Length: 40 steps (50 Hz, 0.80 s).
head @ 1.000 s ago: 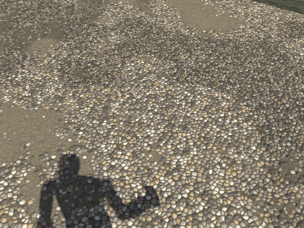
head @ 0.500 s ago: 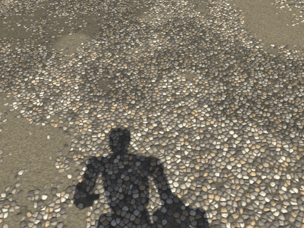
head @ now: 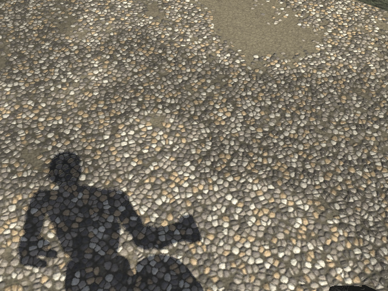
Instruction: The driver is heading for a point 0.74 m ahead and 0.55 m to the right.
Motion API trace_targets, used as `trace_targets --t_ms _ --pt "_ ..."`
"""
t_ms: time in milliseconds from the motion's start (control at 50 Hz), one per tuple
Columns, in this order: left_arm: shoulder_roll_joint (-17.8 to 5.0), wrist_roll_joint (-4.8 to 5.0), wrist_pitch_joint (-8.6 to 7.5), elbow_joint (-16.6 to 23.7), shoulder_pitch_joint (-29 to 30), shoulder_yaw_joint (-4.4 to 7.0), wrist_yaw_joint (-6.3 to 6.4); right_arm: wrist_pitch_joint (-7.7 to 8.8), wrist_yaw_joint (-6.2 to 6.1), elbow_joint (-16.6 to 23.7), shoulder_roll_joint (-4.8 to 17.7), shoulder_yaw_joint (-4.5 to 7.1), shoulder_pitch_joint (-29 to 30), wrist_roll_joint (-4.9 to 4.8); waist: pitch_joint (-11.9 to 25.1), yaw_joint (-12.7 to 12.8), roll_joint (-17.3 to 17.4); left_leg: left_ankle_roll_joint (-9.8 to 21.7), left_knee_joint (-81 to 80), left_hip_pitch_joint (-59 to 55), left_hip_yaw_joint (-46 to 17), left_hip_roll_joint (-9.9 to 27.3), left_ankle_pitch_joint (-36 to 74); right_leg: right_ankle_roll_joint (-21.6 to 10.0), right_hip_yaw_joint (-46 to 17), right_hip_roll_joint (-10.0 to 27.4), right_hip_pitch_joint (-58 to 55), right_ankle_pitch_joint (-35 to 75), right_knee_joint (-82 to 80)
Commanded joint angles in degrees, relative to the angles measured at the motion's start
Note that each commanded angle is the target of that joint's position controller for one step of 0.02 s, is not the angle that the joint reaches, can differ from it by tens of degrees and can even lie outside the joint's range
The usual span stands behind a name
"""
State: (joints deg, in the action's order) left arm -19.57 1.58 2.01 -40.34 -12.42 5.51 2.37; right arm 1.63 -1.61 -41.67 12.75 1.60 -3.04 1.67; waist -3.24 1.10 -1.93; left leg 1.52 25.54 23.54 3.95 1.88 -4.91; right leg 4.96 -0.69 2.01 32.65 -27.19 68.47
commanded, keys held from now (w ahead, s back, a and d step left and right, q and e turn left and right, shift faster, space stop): e+shift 1.00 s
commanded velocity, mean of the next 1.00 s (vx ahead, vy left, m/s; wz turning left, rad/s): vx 0.03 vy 0.00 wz -0.95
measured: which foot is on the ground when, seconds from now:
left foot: down 0.00-0.22, up 0.24-0.64, down 0.66-1.00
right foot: up 0.00-0.20, down 0.22-0.66, up 0.68-1.00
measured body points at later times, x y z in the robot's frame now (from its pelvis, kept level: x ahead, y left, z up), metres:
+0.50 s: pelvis +0.04 -0.04 +0.01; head +0.08 -0.08 +0.45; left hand +0.31 +0.16 -0.07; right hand +0.08 -0.38 -0.10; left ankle +0.15 +0.09 -0.68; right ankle +0.04 -0.14 -0.73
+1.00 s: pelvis +0.05 -0.02 +0.01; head +0.09 -0.06 +0.45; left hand +0.38 +0.01 -0.08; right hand -0.09 -0.30 -0.09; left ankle +0.15 +0.06 -0.73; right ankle -0.06 -0.12 -0.69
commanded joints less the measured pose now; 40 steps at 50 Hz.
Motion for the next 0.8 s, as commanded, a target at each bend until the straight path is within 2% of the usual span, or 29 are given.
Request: trace_targets --t_ms 20,80,140,180,200,220,240,260,280,300,320,340,360,380,460,580,620,640,660,680,700,720,740,760,800 --pt "-0.22 -0.01 0.71 4.47 -4.19 0.07 -0.17 0.37 -1.13 2.4 9.09 2.98 0.33 -0.01 11.16 0.33 8.72 12.87 -9.35 -13.02 -9.2 16.09 17.4 0.35 -0.71 3.63 1.22 4.43 -5.2" --pt "-0.63 -0.06 0.9 6.07 -2.03 -0.15 -1.41 -0.31 -1.44 2.41 10.7 3.68 2.37 -0.78 12.23 0.65 8.89 11.98 -9.88 -12.11 -4.14 17.09 14.34 -1.03 0.56 4.21 -4.52 10.46 -14.44" --pt "-2.55 -0.13 1.91 6.98 -0.58 0.41 -2.74 -0.51 -0.65 1.7 12.41 4.55 2.48 -1.75 11.13 0.6 10.27 9.75 -8.86 -11.88 -0.19 17.75 9.42 -3.25 3.13 3.3 -9.84 12.25 -22.39" --pt "-3.28 -0.37 2.63 7.35 -0.59 0.96 -3.42 -0.55 0.02 0.98 12.94 4.99 2.09 -2.74 10.66 1.25 9.76 7.33 -5.77 -13.24 1.5 18.22 6.34 -5.32 4.81 2.29 -13.38 13.28 -29.52" --pt "-3.51 -0.61 2.8 6.99 -1.51 1.36 -3.44 -0.65 0.28 0.48 12.51 5.01 1.86 -3.19 10.52 1.97 8.66 5.16 -2.57 -12.47 2.97 17.32 3.22 -6.79 5.6 1.03 -16.73 15.65 -34.17" --pt "-5.0 -1.1 2.8 6.31 -3.16 2.18 -2.97 -0.91 0.62 -0.69 10.86 4.8 -0.27 -3.39 9.33 2.23 5.26 1.93 3.18 -9.7 4.94 14.6 -3.1 -8.92 3.87 -0.12 -20.5 19.23 -38.53" --pt "-10.5 -1.35 2.41 6.33 -5.43 3.76 -1.98 -1.57 0.9 -1.23 8.7 4.47 -2.73 -2.09 6.1 1.5 -8.01 -3.16 17.58 0.35 10.01 8.46 -16.13 -13.08 -9.22 7.56 -25.65 37.05 -46.06" --pt "-17.1 -2.64 1.27 8.7 -3.74 4.51 -1.64 -1.8 0.44 2.99 8.26 4.14 -0.13 0.0 5.57 -0.29 -20.9 -7.29 32.39 18.22 5.1 -0.16 -32.77 -23.59 -30.91 18.52 -29.92 42.41 -48.77" --pt "-14.76 -3.56 -0.47 9.07 -3.79 4.21 -2.23 -1.66 -0.09 3.91 10.18 4.6 5.13 0.05 9.61 3.31 -12.49 -5.84 40.48 20.17 -5.41 -1.18 -31.55 -25.43 -30.83 18.36 -28.92 36.65 -50.46" --pt "-13.57 -3.23 -1.75 8.82 -2.3 3.74 -2.27 -1.57 -0.4 4.26 10.24 4.76 5.83 -1.37 8.77 1.6 -9.38 -4.04 41.29 20.73 -7.96 -1.12 -26.26 -22.46 -27.03 15.42 -27.87 32.95 -50.77" --pt "-11.46 -1.81 -2.1 9.22 0.84 3.35 -1.81 -1.48 -0.96 2.74 10.3 4.96 3.58 -1.54 8.46 -0.56 -5.74 -3.3 40.03 20.39 -9.15 -0.3 -21.37 -19.01 -23.55 12.7 -27.07 30.53 -49.61" --pt "-9.29 -0.65 -1.79 9.93 3.16 2.62 -1.31 -1.4 -1.29 2.02 11.15 5.2 2.36 -1.05 8.95 -1.49 -5.7 -3.28 38.38 19.23 -9.81 -0.08 -18.55 -17.4 -21.98 11.87 -26.0 31.5 -48.49" --pt "-8.17 -0.54 -1.39 10.73 4.19 2.13 -0.78 -1.19 -1.07 1.68 11.01 5.28 1.66 -0.72 10.26 -2.15 -5.76 -3.56 37.97 15.99 -9.64 -0.89 -16.52 -16.86 -20.54 10.33 -24.15 33.62 -47.77" --pt "-7.73 -0.77 -1.03 11.16 4.18 1.95 -0.41 -0.93 -0.74 1.5 10.36 5.14 1.23 -0.87 11.46 -2.38 -5.47 -3.89 36.81 14.06 -9.63 -2.06 -14.92 -16.65 -20.09 9.18 -23.68 34.69 -47.2" --pt "-8.79 -0.49 -0.22 11.85 2.86 2.51 0.53 -0.54 0.24 1.58 7.44 3.82 3.19 -1.87 11.9 -1.13 -5.08 -5.21 23.39 10.57 -10.81 -5.25 -12.47 -16.36 -23.23 7.07 -24.28 31.77 -45.74" --pt "-9.23 -0.41 0.63 13.2 3.55 2.82 -0.16 -0.26 1.48 1.2 9.47 4.25 1.57 -2.46 10.75 -0.51 -9.11 -4.55 10.82 1.77 -12.28 -6.93 -13.69 -15.44 -31.73 5.2 -21.77 27.63 -45.33" --pt "-8.92 0.02 0.89 13.67 5.05 2.75 -0.28 0.03 1.78 0.54 10.35 4.82 -1.42 -2.6 10.54 -1.97 -9.4 -3.51 1.98 -4.72 -11.73 -6.3 -10.44 -13.9 -33.07 3.26 -19.85 26.02 -43.99" --pt "-8.18 0.34 1.05 13.98 5.91 2.47 -0.34 0.06 1.73 -0.24 11.1 5.33 -3.83 -2.48 10.65 -3.11 -8.27 -2.65 -4.55 -10.84 -11.23 -4.22 -4.64 -12.14 -31.9 1.03 -16.74 22.21 -41.98" --pt "-5.09 0.11 1.22 13.76 2.86 1.58 -0.55 -0.36 1.39 -0.13 14.18 6.16 -4.82 -1.81 12.68 -1.48 -0.71 1.02 -6.88 -19.2 -18.37 5.76 -2.88 -9.46 -26.79 -3.37 -10.38 5.99 -34.03" --pt "-3.73 0.63 0.98 14.93 0.37 1.2 -0.75 -1.09 1.05 0.09 17.36 6.46 -2.64 0.02 10.39 2.01 17.79 9.91 -10.09 -20.17 -32.52 16.92 5.17 -6.04 -13.04 -12.4 0.9 -8.3 -21.06" --pt "-9.71 -0.46 0.17 13.83 -0.72 2.84 -1.11 -0.69 0.89 2.12 14.17 5.83 0.02 1.12 8.56 1.75 15.43 13.88 -10.76 -16.3 -34.91 21.49 6.65 -3.45 -12.33 -7.18 3.51 -6.79 -8.28" --pt "-12.08 -0.24 0.26 12.39 -0.95 3.71 -1.38 -0.72 0.3 3.64 11.06 4.96 3.13 0.56 7.36 2.13 11.42 12.42 -9.78 -14.38 -27.89 18.6 4.74 -2.7 -10.47 -5.12 2.97 -2.52 -3.36" --pt "-11.17 -0.27 0.8 11.2 -1.4 3.7 -1.28 -1.01 -0.28 4.29 9.44 4.51 4.88 -0.25 5.99 2.2 8.74 9.92 -9.09 -13.34 -21.85 14.21 0.88 -2.02 -9.33 -4.19 2.99 1.38 -0.82" --pt "-9.65 -0.53 1.27 10.93 -1.79 3.28 -1.27 -1.22 -0.86 4.48 8.92 4.19 5.1 -1.07 5.2 1.64 8.3 9.04 -8.79 -14.13 -18.61 12.45 -0.11 -1.31 -8.36 -3.53 4.83 4.51 2.79" --pt "-6.7 0.2 1.51 11.92 -0.58 2.08 -1.7 -1.72 -1.63 4.13 9.69 4.01 2.94 -0.93 3.7 0.15 8.28 9.63 -9.52 -14.92 -12.73 11.15 3.53 -0.15 -4.25 -1.57 6.74 6.99 3.1"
